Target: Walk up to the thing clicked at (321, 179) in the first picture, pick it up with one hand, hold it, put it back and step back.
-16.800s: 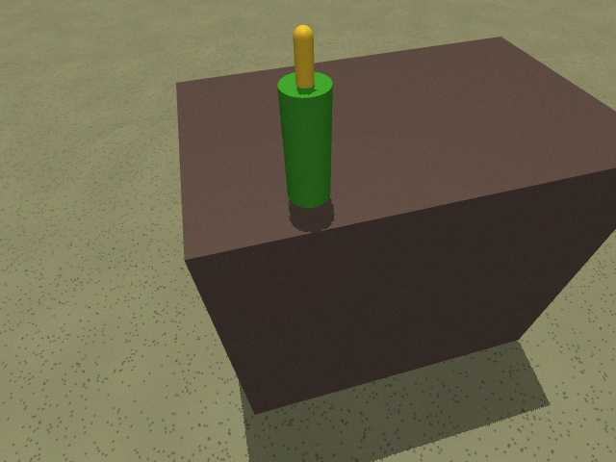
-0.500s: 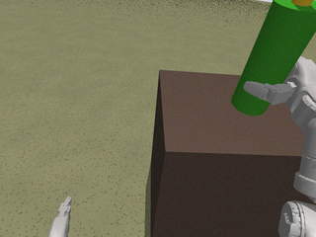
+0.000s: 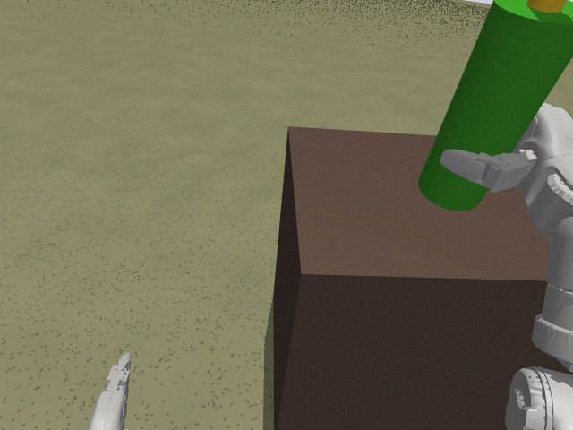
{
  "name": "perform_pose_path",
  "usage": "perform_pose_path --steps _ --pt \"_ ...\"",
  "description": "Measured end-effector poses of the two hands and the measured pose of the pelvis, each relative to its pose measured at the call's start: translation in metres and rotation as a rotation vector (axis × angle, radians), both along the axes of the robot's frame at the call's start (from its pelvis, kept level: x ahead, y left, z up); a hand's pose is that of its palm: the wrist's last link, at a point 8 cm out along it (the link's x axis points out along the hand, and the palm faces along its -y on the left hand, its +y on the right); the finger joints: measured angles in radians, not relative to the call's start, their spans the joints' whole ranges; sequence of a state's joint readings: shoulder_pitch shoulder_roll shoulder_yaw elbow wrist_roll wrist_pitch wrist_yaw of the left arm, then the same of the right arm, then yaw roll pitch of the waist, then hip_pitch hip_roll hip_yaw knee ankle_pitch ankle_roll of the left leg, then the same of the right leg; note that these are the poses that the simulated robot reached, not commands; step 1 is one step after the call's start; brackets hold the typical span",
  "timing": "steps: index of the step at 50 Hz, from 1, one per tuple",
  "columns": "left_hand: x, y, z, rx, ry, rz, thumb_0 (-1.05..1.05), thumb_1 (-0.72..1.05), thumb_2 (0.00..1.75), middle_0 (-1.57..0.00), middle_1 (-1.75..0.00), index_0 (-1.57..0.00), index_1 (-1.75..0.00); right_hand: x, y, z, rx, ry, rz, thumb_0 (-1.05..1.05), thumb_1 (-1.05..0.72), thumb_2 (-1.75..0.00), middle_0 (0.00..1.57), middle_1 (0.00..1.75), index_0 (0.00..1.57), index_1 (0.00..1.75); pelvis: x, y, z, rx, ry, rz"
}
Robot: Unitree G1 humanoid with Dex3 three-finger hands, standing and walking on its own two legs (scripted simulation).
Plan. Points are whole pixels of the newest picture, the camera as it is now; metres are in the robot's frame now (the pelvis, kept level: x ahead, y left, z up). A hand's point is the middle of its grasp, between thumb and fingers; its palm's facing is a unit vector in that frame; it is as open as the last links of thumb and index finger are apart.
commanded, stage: hold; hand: right
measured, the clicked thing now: (504, 82) +0.32 -0.15 +0.38
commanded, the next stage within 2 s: crouch in 0.74 s
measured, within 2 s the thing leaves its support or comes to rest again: neither
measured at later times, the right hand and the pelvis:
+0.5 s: hand (481, 149) +0.33 -0.17 +0.31, palm faces +0.13 +0.99 -0.03, open 10.7 cm; pelvis +0.00 +0.00 +0.00, yaw +0 degrees
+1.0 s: hand (484, 141) +0.34 -0.17 +0.32, palm faces +0.13 +0.99 -0.02, open 10.8 cm; pelvis +0.00 +0.00 +0.00, yaw +0 degrees
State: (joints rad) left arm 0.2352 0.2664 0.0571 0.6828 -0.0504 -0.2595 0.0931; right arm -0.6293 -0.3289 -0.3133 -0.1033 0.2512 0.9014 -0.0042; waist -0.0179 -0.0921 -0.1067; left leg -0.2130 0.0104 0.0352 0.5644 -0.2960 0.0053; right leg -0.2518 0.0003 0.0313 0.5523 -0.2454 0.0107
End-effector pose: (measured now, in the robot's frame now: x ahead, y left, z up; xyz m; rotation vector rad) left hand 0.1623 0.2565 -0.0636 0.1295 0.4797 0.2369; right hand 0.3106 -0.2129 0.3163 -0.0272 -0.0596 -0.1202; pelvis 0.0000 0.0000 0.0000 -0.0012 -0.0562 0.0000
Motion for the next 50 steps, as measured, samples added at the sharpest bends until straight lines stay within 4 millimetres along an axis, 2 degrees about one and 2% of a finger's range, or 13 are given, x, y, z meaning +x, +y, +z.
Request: perform_pose_path --steps 9,23,36,50 --pt "-0.002 0.002 0.0 -0.002 0.003 0.01 -0.01 -0.53 0.04 -0.05 -0.06 -0.05 -0.05 0.0 0.0 0.003 0.002 0.0 0.0 -0.02 0.56 -1.06 0.68 1.05 0.74 1.1 0.0 -0.001 0.0 0.0 -0.002 0.001" --pt "-0.002 -0.001 0.001 -0.01 -0.007 0.001 -0.01 -0.53 0.04 -0.05 -0.06 -0.05 -0.05 -0.003 -0.004 -0.007 -0.001 0.012 -0.006 -0.02 0.56 -1.06 0.68 1.05 0.74 1.1 -0.002 0.0 0.0 0.0 0.0 0.004" --pt "-0.001 0.001 0.002 -0.001 -0.014 0.008 -0.01 -0.53 0.04 -0.05 -0.06 -0.05 -0.05 0.0 0.0 0.003 0.001 -0.003 0.009 -0.02 0.56 -1.06 0.68 1.05 0.74 1.1 -0.002 -0.001 0.0 0.001 0.0 0.003" --pt "-0.005 -0.004 0.004 -0.001 -0.014 -0.001 -0.01 -0.52 0.04 -0.05 -0.06 -0.06 -0.05 0.002 -0.007 0.0 0.01 0.014 -0.007 -0.02 0.57 -1.06 0.68 1.05 0.74 1.1 -0.002 -0.003 0.0 0.001 -0.004 0.002"
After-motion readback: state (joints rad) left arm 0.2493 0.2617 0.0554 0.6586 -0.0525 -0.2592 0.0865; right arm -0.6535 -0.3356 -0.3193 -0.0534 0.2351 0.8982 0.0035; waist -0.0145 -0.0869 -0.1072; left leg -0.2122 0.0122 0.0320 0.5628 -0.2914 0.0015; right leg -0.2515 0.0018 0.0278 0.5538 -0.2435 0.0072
